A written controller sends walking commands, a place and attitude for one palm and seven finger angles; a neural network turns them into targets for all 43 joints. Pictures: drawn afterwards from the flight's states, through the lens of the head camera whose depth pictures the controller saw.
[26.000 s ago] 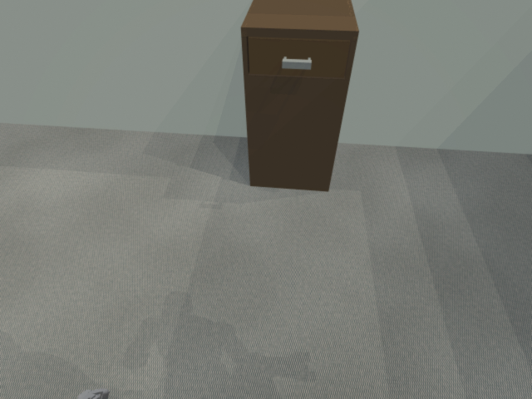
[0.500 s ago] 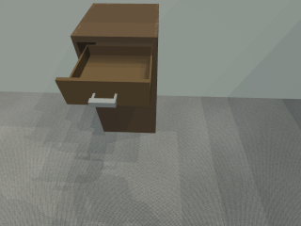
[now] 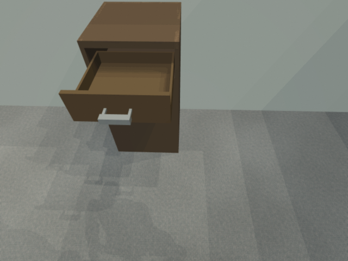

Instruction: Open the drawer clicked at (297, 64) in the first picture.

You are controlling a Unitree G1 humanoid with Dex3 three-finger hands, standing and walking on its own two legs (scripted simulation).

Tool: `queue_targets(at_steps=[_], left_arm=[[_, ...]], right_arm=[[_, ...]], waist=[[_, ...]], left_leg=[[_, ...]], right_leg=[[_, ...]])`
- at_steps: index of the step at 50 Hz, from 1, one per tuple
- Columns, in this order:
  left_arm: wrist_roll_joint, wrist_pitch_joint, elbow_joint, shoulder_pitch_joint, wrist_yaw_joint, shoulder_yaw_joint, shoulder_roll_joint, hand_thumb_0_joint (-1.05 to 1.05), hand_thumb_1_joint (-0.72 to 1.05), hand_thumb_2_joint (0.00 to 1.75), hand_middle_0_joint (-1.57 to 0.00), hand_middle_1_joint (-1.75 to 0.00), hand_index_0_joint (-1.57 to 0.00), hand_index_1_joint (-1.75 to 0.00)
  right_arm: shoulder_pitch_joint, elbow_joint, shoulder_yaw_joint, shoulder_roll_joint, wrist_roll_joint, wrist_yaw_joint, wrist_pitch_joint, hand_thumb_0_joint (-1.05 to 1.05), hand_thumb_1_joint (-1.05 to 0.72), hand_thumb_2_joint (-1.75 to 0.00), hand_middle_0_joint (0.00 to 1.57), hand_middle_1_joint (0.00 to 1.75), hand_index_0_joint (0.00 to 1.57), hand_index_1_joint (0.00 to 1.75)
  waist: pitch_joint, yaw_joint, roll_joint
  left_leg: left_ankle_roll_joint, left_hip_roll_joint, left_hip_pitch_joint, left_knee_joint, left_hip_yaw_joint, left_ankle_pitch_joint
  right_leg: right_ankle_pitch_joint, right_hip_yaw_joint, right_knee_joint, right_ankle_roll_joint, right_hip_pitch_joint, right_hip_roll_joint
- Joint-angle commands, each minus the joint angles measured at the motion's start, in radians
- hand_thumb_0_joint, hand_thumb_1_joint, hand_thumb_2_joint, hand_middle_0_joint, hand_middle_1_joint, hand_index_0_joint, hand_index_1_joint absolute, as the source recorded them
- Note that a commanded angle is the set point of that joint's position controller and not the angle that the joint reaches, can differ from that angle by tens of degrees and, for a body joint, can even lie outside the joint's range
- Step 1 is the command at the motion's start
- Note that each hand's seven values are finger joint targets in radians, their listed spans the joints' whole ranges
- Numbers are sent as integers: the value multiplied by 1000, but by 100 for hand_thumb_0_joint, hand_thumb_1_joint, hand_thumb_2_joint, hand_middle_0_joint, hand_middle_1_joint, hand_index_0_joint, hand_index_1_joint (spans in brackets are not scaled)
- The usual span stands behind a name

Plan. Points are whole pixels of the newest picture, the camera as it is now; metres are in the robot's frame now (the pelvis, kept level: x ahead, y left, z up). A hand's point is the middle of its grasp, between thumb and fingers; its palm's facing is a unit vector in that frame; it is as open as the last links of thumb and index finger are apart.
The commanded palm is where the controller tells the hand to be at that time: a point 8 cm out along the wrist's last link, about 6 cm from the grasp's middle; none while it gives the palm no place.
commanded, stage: look to check the result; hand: left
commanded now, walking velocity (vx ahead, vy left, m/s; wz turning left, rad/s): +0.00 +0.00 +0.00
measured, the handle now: (116, 115) +0.58 +0.24 -0.06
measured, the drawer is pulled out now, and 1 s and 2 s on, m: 0.30 0.30 0.30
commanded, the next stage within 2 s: stand and wait in 0.02 s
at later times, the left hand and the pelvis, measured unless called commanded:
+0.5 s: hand out of the picture +0.03 +0.18 -0.17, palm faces +0.00 -0.97 -0.24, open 7.4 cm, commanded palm none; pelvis +0.01 +0.00 +0.00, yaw +0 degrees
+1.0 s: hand out of the picture +0.06 +0.20 -0.17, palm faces -0.01 -0.96 -0.27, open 7.4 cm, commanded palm none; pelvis +0.01 -0.01 +0.00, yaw +0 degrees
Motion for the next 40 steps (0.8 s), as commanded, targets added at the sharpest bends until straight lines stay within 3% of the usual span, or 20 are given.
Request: queue_targets(at_steps=[1, 11, 18, 35, 40], left_arm=[[-2, -9, -28, 56, 7, 26, 128, 0, 90, 90, -20, -30, -20, -30], [-3, -11, -35, 37, 5, 29, 146, 0, 90, 90, -20, -30, -20, -30], [-4, -13, -37, 22, 4, 33, 164, 0, 90, 90, -20, -30, -20, -30], [-2, -16, -43, -16, 1, 38, 198, 0, 90, 90, -20, -30, -20, -30], [-2, -19, -49, -29, 2, 43, 214, 0, 90, 90, -20, -30, -20, -30]], right_arm=[[69, -16, -16, -100, 2, -4, -9, 0, -90, -90, 20, 30, 20, 30], [52, -19, -19, -119, 1, -4, -9, 0, -90, -90, 20, 30, 20, 30], [39, -20, -19, -132, 2, -5, -14, 0, -90, -90, 20, 30, 20, 30], [3, -29, -25, -172, 2, -2, -12, 0, -90, -90, 20, 30, 20, 30], [-9, -32, -29, -185, 2, -2, -14, 0, -90, -90, 20, 30, 20, 30]], waist=[[18, 0, -26], [9, -1, -22], [-25, 2, -13], [-13, -1, -28], [-34, -2, -19]], left_leg=[[20, 93, 5, -55, -89, 69], [18, 96, 16, -56, -87, 70], [17, 100, 27, -58, -88, 112], [14, 105, 46, -71, -88, 102], [13, 106, 57, -66, -85, 130]], right_leg=[[99, 122, -93, -3, -43, -129], [105, 132, -100, -3, -40, -128], [182, 129, -85, -5, -4, -134], [172, 140, -103, -3, -17, -132], [230, 141, -96, -3, 4, -137]])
